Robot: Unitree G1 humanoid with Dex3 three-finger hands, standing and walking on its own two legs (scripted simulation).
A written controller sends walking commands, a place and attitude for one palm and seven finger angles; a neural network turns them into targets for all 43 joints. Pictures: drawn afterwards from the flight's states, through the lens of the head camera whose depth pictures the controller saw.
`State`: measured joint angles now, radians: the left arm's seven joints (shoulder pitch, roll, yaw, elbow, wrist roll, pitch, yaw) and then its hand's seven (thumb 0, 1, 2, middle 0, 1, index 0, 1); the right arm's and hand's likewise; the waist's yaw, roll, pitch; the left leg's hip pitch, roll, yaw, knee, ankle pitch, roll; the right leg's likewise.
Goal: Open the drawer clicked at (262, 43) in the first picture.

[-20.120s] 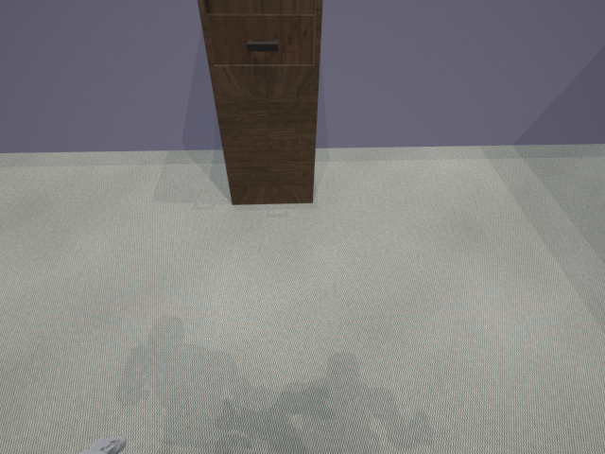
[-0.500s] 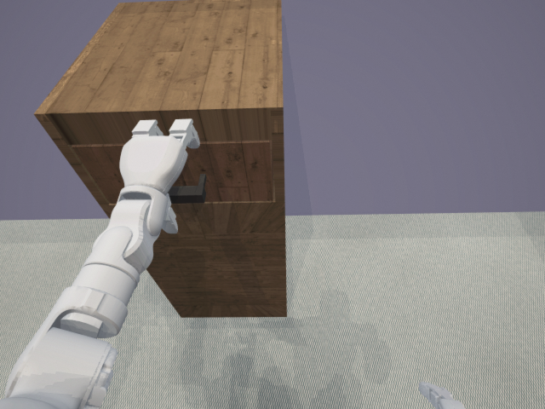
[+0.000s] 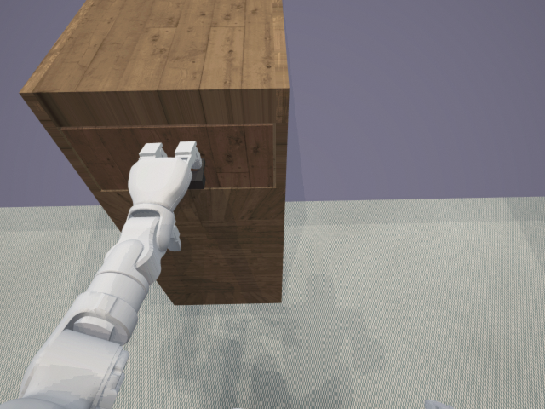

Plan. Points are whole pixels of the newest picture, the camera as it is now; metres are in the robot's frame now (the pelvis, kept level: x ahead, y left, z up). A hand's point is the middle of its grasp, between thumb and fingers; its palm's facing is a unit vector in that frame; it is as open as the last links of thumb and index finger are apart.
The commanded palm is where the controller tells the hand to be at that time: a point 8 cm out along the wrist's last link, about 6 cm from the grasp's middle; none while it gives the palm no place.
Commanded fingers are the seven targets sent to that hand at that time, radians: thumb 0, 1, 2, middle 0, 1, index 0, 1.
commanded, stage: lower the fingers behind the handle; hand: left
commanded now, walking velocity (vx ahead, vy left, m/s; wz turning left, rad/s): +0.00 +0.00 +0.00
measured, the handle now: (176, 172) +0.50 +0.19 +0.03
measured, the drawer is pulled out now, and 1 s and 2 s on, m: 0.00 0.00 0.00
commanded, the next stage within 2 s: lift the fingers back up to retry in 1.04 s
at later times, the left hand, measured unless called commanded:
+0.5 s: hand (171, 201) +0.43 +0.18 +0.03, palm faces +0.05 -0.07 -1.00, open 14.2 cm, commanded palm +0.40 +0.18 +0.07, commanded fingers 0.00 -0.50 0.30 -0.30 -1.20 -0.30 -1.20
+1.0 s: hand (173, 201) +0.44 +0.18 +0.03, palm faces +0.01 -0.04 -1.00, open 14.2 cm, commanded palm +0.41 +0.18 +0.06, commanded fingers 0.00 -0.50 0.30 -0.30 -1.20 -0.30 -1.20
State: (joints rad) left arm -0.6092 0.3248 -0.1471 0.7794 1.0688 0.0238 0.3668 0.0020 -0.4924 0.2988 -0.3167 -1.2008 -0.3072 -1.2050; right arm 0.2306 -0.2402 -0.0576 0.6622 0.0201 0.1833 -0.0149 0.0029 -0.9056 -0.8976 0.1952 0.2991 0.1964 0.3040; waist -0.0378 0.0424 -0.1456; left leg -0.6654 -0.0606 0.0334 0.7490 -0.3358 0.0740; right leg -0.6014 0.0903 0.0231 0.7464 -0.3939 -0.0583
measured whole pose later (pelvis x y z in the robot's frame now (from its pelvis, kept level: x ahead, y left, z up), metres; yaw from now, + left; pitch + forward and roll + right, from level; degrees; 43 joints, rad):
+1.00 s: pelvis +0.00 +0.00 +0.00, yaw +0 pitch +15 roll -1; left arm -0.65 0.32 -0.18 0.89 1.06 0.10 0.35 0.00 -0.49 0.30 -0.26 -1.18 -0.23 -1.23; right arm 0.30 -0.23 -0.04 0.65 0.03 0.22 -0.03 0.00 -0.90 -0.90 0.20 0.30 0.20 0.30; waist -0.05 0.04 -0.19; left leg -0.69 -0.05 0.03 0.79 -0.36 0.07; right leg -0.62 0.10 0.01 0.76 -0.40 -0.06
